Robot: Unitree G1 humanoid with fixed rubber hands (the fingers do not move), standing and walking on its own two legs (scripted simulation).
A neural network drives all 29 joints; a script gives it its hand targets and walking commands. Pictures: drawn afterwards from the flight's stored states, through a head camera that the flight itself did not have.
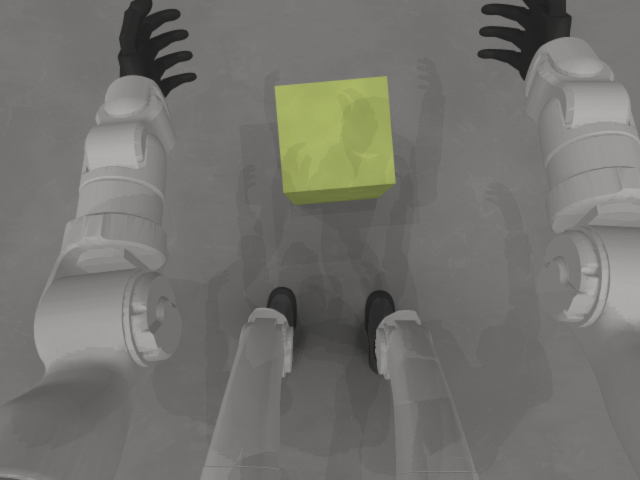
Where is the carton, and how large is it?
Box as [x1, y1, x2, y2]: [275, 76, 395, 204]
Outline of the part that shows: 386,76 275,86 283,192 294,204 378,197 395,183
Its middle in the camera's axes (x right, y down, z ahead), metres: +0.03 -0.20 +0.84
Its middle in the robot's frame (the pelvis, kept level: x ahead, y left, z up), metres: +0.55 +0.01 -0.53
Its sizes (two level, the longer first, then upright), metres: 0.210 0.200 0.250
